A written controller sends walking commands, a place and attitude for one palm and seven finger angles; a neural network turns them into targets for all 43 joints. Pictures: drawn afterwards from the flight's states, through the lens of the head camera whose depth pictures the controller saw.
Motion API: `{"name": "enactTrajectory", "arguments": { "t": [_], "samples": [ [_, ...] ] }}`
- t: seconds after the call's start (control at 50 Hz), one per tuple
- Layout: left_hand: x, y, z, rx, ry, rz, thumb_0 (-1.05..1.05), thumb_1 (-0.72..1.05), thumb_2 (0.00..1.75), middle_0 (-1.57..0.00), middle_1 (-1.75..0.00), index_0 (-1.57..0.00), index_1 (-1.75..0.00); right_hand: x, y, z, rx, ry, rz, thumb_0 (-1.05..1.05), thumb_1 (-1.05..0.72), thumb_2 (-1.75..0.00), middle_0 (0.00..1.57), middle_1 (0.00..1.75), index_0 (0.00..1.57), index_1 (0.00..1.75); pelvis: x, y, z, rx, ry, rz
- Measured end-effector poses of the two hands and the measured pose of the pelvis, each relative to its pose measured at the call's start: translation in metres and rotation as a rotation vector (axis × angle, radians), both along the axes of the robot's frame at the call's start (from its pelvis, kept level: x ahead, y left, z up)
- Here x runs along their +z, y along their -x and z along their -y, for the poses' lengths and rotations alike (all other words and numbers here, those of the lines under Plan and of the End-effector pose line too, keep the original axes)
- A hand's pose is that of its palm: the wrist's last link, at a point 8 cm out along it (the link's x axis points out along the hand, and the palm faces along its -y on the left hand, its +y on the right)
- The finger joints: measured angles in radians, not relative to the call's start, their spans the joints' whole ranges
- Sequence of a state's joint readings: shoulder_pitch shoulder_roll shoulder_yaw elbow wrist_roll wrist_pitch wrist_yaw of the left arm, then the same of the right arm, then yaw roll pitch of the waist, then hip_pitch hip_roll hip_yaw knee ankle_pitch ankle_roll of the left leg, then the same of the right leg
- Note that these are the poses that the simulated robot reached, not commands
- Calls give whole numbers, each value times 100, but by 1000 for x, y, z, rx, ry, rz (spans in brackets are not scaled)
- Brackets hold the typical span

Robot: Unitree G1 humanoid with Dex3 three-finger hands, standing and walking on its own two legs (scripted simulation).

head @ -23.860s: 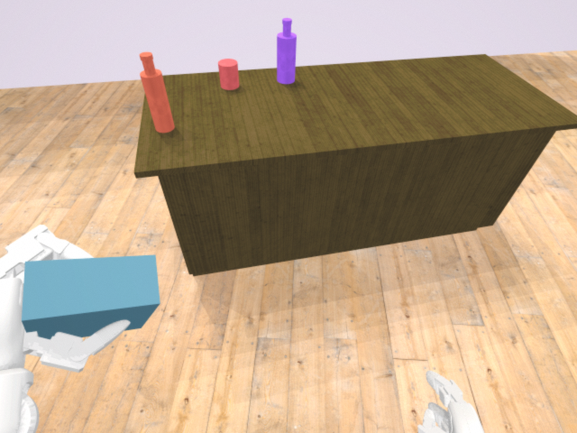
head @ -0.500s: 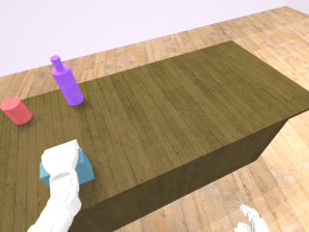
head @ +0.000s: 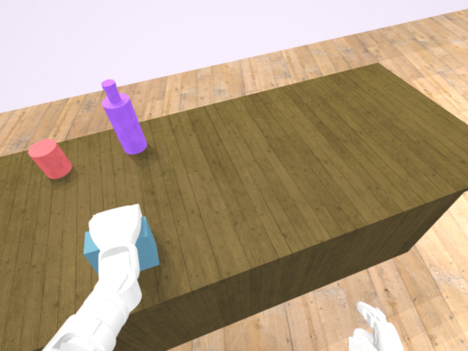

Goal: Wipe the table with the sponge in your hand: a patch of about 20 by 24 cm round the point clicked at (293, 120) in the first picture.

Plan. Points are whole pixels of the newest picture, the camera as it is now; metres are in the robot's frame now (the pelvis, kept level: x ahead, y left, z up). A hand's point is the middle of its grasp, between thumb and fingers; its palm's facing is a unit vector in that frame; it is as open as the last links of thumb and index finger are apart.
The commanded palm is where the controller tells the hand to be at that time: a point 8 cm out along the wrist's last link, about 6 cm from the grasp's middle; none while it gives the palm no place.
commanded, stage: slide across to the third lane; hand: left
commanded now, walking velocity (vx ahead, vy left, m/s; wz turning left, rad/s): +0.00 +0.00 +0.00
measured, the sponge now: (127, 254) +0.29 +0.27 -0.06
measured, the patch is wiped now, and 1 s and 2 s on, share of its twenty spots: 0.80 0.80 0.80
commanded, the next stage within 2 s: wipe forward along the third lane in 1.22 s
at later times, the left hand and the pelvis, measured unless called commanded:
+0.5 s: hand (151, 231) +0.33 +0.22 -0.02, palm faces -0.10 +0.00 -0.99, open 9.4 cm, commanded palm +0.30 +0.18 +0.02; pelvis -0.01 +0.00 +0.00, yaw +0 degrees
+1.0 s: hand (155, 234) +0.32 +0.21 -0.02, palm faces -0.09 +0.00 -1.00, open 9.4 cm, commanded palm +0.29 +0.17 +0.02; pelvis +0.00 -0.01 +0.00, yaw -1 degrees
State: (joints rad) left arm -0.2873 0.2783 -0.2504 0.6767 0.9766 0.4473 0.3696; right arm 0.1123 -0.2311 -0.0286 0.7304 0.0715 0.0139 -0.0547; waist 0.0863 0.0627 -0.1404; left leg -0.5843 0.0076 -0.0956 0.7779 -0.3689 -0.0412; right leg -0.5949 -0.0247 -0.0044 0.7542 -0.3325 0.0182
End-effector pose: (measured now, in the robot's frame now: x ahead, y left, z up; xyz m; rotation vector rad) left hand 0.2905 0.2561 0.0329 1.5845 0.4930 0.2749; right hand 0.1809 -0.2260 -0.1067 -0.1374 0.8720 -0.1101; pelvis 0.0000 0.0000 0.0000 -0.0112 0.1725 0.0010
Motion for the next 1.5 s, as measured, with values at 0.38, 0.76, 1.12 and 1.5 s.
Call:
{"name": "enactTrajectory", "arguments": {
  "t": [0.38,0.76,1.12,1.5],
  "samples": [
    [6,-19,33,-48,13,34,1,-46,110,-78,-141,-79,-146,-3,9,-4,11,-29,-44,1,-91,-90,20,30,20,30,1,4,2,6,-1,9],
    [2,-21,51,-43,16,54,1,-45,110,-76,-144,-77,-148,2,23,21,-45,-13,-61,1,-91,-90,20,30,20,30,4,4,10,-22,-6,6],
    [3,-17,55,-49,32,64,1,-44,110,-75,-145,-76,-149,10,3,11,-21,-32,-16,1,-91,-90,20,30,20,30,5,-2,8,-24,-6,13],
    [-1,-24,54,-46,34,32,1,-48,111,-79,-140,-80,-145,5,7,9,-12,-11,-36,1,-91,-90,20,30,20,30,2,3,6,-20,-7,-2]
  ]
}}
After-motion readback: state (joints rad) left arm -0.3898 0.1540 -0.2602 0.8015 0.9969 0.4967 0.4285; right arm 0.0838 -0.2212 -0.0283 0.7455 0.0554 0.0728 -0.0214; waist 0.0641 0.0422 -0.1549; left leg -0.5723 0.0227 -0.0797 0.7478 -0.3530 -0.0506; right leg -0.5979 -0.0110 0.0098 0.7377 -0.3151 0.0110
